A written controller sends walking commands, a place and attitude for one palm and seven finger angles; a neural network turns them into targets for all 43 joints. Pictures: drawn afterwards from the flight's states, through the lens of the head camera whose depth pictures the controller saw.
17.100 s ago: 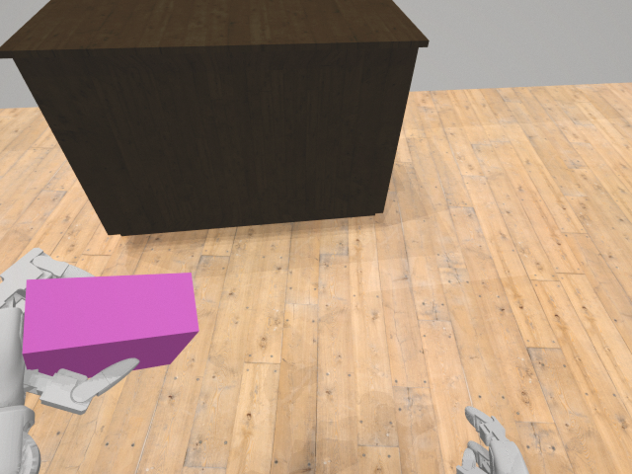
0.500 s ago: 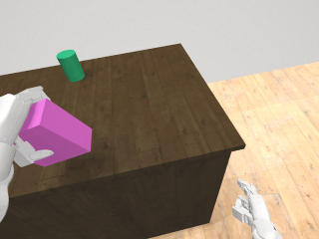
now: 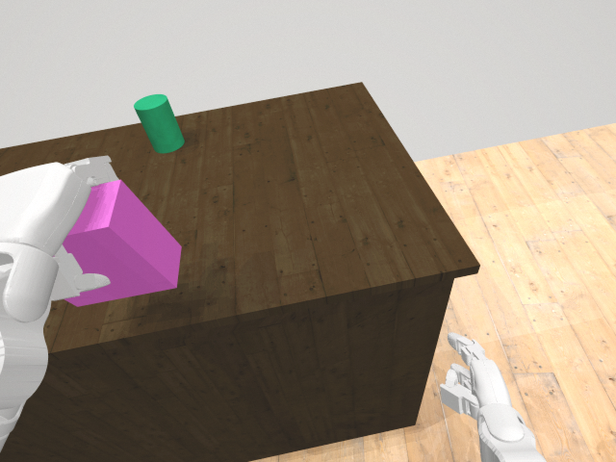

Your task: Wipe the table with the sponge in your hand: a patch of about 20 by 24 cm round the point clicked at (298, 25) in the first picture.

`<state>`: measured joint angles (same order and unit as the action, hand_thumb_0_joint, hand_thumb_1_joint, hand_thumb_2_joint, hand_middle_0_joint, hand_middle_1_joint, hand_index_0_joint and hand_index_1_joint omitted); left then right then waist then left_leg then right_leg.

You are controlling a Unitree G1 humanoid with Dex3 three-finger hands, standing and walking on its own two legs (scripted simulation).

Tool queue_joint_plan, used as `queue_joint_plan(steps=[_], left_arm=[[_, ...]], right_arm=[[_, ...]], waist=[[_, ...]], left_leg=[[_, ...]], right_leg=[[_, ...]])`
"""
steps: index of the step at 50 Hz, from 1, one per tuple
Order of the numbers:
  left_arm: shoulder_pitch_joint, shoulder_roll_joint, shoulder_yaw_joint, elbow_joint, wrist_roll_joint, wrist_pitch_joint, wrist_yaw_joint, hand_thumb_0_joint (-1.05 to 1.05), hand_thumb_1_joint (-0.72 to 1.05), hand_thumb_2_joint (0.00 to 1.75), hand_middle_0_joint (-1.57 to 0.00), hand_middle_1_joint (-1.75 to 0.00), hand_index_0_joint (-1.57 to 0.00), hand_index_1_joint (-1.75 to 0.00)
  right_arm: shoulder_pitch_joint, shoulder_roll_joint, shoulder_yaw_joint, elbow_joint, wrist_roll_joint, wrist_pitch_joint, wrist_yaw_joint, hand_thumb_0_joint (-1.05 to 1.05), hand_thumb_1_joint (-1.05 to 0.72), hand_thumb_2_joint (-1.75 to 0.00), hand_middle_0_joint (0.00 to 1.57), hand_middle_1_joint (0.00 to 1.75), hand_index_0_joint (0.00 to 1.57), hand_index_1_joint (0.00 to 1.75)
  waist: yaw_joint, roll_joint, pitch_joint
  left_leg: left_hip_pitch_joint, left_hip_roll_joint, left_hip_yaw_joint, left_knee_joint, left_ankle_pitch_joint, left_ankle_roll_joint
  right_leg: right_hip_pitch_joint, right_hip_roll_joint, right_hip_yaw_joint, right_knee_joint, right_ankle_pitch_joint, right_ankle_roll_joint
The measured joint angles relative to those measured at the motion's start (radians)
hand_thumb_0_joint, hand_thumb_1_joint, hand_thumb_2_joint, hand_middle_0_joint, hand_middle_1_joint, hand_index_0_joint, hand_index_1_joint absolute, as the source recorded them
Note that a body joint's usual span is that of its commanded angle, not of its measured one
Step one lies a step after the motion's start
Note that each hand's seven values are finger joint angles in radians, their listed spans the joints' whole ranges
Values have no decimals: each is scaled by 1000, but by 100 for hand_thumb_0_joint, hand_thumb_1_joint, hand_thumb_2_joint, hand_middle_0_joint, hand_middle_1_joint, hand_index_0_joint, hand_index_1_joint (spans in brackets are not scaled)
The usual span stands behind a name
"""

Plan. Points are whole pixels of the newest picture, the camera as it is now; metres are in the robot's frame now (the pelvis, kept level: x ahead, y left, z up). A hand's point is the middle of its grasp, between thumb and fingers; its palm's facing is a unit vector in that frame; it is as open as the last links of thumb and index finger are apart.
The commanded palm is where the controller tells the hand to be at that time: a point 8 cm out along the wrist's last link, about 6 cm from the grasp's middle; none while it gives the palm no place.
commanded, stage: turn the palm down, sponge in hand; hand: left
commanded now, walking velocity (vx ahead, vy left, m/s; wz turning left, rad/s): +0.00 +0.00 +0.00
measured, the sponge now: (109, 259) +0.25 +0.28 +0.18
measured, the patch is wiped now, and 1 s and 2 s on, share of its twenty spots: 0.00 0.00 0.00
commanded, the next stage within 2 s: move the sponge above the wiping area in 0.40 s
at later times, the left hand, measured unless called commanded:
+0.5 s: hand (100, 232) +0.24 +0.26 +0.23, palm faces +0.23 -0.03 -0.97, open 10.3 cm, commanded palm +0.19 +0.27 +0.30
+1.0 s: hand (104, 235) +0.26 +0.28 +0.21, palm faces +0.18 -0.04 -0.98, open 10.3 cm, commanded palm +0.21 +0.27 +0.29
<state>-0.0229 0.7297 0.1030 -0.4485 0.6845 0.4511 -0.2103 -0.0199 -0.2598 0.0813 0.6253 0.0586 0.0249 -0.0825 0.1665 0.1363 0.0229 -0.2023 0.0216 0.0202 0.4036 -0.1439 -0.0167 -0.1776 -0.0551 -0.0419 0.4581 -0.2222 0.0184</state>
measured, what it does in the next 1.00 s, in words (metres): stands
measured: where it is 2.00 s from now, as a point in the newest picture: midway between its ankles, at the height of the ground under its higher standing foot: outside the picture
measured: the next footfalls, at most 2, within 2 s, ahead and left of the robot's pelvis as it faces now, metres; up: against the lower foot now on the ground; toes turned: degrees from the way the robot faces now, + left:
none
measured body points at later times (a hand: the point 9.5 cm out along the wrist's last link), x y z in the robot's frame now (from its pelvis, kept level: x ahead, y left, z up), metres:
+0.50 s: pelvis +0.00 -0.01 +0.00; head -0.02 -0.07 +0.44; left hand +0.23 +0.26 +0.28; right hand +0.26 -0.21 -0.08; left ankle +0.05 +0.13 -0.74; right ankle +0.02 -0.13 -0.74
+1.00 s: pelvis +0.00 -0.01 +0.00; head -0.01 -0.06 +0.44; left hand +0.25 +0.28 +0.26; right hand +0.26 -0.19 -0.08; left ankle +0.05 +0.13 -0.74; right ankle +0.02 -0.13 -0.74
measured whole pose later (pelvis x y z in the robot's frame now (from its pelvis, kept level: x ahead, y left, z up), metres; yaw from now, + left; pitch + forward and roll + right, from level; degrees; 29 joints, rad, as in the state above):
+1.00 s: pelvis +0.00 -0.01 +0.00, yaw +0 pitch -4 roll +1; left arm -0.07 0.69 0.05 -0.30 0.75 0.39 -0.19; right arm 0.01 -0.27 0.05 0.65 0.05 0.00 -0.07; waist 0.15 0.13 0.02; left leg -0.19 0.03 0.02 0.42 -0.16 -0.03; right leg -0.17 -0.04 -0.04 0.48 -0.24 0.01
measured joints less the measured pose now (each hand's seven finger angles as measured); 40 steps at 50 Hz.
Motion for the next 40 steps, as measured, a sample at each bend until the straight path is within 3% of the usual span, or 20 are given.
queue_joint_plan(steps=[10, 32, 40], left_arm=[[-8, -4, -9, 38, 11, -46, 12, -1, -51, 102, -71, -135, -72, -135], [-3, -23, 5, 62, 11, -66, 32, -1, -51, 102, -71, -135, -72, -135], [-5, -38, -26, 94, 30, -69, 28, -1, -51, 102, -71, -135, -72, -135]], right_arm=[[17, -10, -18, 15, -3, -7, 2, 1, -90, -90, 21, 30, 20, 30], [48, -16, -35, 13, 1, -23, 10, 1, -91, -90, 20, 30, 20, 30], [46, -9, -30, 12, -3, -23, 7, 1, -91, -90, 20, 30, 20, 30]], waist=[[-1, 8, -3], [-14, 6, -14], [-13, -2, -9]], left_leg=[[8, 12, -1, 12, -3, -12], [15, 18, 8, 20, -13, -16], [14, 13, 5, 16, -12, -13]], right_leg=[[2, 12, 0, 22, -8, -12], [1, 17, 11, 37, -19, -15], [2, 13, 8, 34, -19, -13]])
